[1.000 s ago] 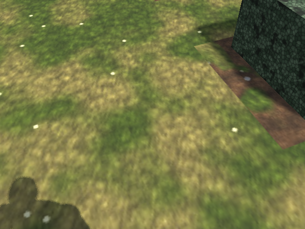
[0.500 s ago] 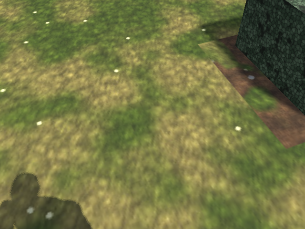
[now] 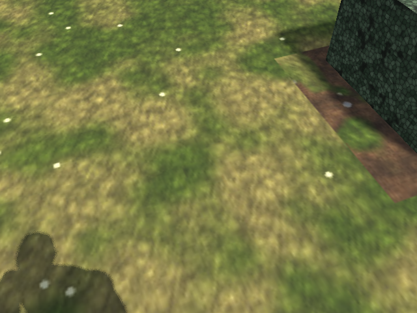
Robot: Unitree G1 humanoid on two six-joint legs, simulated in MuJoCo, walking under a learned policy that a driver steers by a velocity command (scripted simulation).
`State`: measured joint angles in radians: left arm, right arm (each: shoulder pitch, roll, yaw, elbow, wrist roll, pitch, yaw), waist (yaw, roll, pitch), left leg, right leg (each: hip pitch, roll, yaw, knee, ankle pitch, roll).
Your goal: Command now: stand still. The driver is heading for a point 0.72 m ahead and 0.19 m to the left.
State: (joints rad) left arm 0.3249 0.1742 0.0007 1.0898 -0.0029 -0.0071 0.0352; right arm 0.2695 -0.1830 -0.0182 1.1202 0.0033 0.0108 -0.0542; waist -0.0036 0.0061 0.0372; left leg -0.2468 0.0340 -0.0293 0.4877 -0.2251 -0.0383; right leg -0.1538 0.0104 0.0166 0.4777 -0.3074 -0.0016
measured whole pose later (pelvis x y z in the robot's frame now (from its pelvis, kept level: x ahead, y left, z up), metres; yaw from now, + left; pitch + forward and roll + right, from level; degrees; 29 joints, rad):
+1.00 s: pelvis +0.40 -0.02 +0.01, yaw +6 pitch +0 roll -2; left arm 0.25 0.23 0.05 1.01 0.02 -0.11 -0.01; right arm 0.22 -0.26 -0.08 0.90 0.02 -0.05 -0.03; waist 0.03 0.05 0.05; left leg -0.65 0.10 -0.06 1.07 -0.20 0.03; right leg -0.14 0.04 -0.17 0.30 -0.16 -0.06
